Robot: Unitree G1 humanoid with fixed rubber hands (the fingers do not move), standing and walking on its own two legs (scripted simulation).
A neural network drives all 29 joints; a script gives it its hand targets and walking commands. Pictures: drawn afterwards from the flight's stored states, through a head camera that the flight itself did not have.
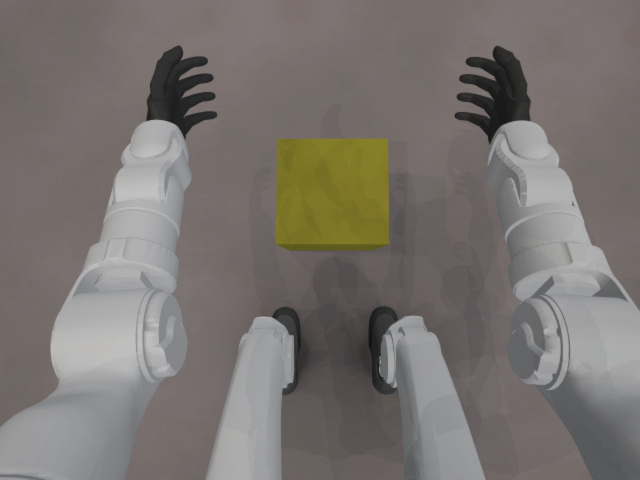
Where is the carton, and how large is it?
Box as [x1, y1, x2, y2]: [276, 139, 388, 249]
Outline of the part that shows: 277,139 277,244 287,249 374,249 388,244 387,139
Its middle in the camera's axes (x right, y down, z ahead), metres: +0.02 -0.08 +0.85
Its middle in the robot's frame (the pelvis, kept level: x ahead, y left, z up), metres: +0.48 +0.01 -0.50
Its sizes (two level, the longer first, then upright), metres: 0.210 0.200 0.250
